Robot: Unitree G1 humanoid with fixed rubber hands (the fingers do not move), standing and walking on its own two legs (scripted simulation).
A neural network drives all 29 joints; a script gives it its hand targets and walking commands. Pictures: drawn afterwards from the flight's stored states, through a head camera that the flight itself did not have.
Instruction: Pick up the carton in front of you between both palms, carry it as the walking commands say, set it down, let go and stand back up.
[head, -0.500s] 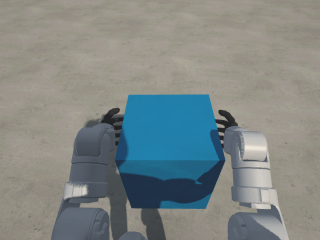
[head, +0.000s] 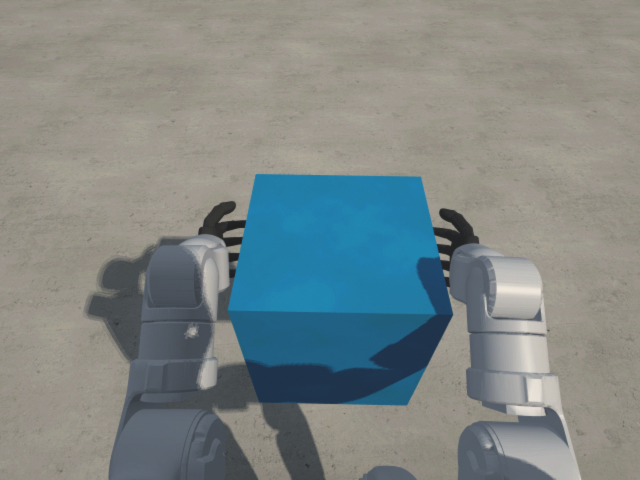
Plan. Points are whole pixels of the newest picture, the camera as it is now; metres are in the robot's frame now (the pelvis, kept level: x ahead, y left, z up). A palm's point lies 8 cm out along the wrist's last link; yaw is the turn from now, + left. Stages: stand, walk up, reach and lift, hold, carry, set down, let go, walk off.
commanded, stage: carry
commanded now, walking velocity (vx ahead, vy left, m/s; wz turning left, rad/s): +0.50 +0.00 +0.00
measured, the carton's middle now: (335, 296) +0.35 -0.02 +0.02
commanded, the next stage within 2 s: none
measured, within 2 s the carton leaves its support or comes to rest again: neither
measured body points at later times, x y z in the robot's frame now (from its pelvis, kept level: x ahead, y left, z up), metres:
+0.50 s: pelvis +0.33 -0.06 +0.01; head +0.36 -0.06 +0.46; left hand +0.64 +0.12 +0.08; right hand +0.67 -0.18 +0.07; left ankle +0.31 +0.08 -0.67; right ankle +0.34 -0.12 -0.74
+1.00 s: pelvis +0.63 +0.01 +0.01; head +0.62 +0.02 +0.46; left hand +0.91 +0.15 +0.08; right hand +0.90 -0.15 +0.08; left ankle +0.64 +0.08 -0.74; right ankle +0.66 -0.12 -0.71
